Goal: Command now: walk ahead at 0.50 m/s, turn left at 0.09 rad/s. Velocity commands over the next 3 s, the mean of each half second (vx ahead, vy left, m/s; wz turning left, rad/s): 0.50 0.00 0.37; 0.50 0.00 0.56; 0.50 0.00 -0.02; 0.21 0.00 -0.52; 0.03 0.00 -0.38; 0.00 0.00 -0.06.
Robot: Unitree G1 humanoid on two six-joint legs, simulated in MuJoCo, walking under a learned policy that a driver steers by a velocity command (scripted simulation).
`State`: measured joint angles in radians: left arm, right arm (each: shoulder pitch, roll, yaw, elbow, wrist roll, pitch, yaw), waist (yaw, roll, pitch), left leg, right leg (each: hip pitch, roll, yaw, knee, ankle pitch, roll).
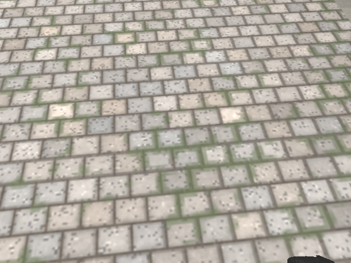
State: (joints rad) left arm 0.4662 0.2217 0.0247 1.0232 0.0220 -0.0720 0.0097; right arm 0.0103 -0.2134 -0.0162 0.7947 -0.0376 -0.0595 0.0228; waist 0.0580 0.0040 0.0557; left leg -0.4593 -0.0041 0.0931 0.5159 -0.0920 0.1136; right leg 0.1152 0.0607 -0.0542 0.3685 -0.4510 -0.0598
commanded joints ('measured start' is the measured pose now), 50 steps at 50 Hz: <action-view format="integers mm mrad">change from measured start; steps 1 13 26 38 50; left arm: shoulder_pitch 90 -347 -81 -148 -26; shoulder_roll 43 80 261 118 205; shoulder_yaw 6 17 62 41 60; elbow -83 -223 -241 -198 -117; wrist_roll -38 19 34 -5 1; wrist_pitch -13 29 -32 -42 4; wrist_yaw -10 -29 12 -3 12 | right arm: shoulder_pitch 511 361 375 183 58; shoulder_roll -314 -162 -136 -97 -110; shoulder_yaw -98 -70 -76 -62 -48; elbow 94 130 51 -32 -102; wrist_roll -30 37 36 1 -15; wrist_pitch -9 -17 -17 62 48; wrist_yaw -29 -16 -21 38 43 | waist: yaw -171 -64 71 -58 -70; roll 235 44 -116 -93 -109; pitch -366 20 -289 -31 -46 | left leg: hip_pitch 825 259 173 -255 67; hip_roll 410 142 -4 81 -57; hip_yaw -673 -331 -278 -129 51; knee -121 -380 368 567 75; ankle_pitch -154 58 63 -74 -164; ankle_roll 249 144 0 -81 48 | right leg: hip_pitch -606 -709 15 -170 -30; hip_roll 5 -153 -327 -327 -343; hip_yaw -32 50 323 65 -174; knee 887 473 22 -205 94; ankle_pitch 156 328 89 552 1137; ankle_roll -6 100 -22 -84 -46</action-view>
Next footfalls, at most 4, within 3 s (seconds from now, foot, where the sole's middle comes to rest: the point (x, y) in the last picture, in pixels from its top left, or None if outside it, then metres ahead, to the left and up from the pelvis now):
0.50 right None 0.46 -0.08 -0.76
1.04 left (132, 217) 0.61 0.23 -0.76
1.60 right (136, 147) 0.94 0.25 -0.76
2.16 left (95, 141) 0.96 0.45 -0.76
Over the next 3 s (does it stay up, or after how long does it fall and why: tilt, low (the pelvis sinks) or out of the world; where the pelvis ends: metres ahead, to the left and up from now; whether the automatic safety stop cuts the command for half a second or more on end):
stays up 0.90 0.33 0.03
